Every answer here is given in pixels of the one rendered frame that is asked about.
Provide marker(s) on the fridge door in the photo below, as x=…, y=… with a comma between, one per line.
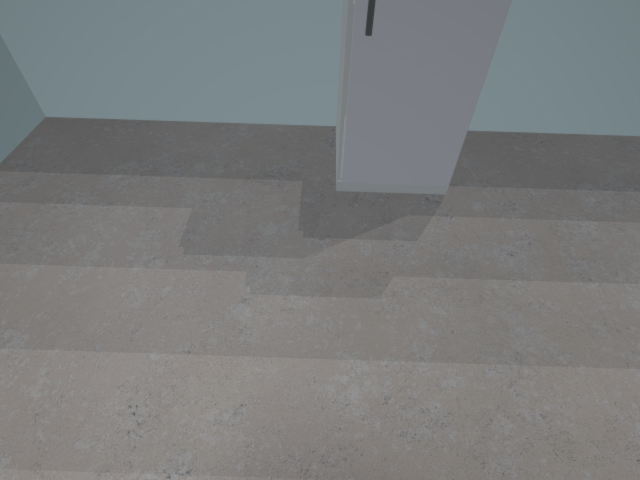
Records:
x=413, y=87

